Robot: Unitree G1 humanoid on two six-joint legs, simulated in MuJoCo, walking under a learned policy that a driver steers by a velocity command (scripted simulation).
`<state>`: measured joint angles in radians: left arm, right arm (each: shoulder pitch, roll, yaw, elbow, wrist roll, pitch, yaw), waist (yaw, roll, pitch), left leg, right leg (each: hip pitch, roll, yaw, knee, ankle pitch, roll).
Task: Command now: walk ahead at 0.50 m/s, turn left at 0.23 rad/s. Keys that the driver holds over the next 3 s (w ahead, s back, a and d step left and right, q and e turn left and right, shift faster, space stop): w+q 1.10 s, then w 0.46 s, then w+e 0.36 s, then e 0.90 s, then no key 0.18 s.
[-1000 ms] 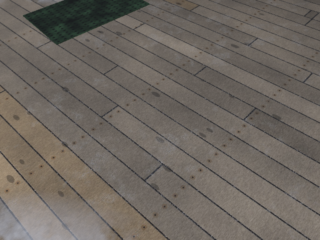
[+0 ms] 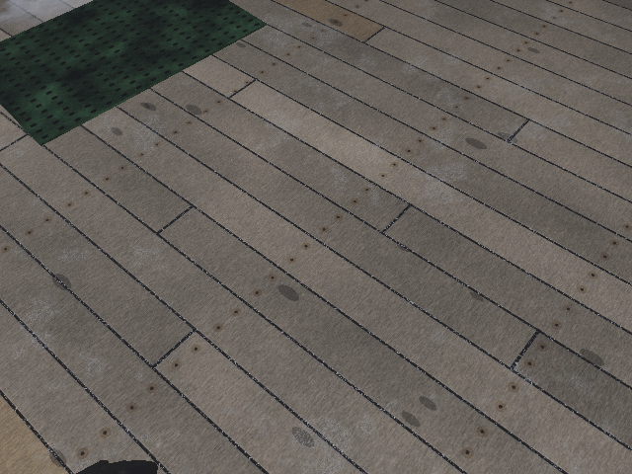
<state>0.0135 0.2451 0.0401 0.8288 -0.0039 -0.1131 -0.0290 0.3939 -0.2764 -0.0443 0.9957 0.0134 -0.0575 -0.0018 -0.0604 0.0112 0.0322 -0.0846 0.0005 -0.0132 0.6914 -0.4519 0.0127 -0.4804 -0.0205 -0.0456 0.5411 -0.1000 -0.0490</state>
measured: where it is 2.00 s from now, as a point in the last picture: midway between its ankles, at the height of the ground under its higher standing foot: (134, 285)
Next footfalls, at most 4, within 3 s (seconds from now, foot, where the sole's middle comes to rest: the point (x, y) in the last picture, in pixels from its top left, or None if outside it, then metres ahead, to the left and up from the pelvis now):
0.50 left None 0.42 0.16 -0.76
0.98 right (279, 344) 0.75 0.09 -0.76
1.48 left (116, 344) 0.78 0.47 -0.76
2.02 right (132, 218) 1.16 0.48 -0.76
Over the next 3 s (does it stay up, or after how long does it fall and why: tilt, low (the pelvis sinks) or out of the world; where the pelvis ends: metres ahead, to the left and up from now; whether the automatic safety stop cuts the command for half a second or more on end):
stays up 1.08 0.54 0.01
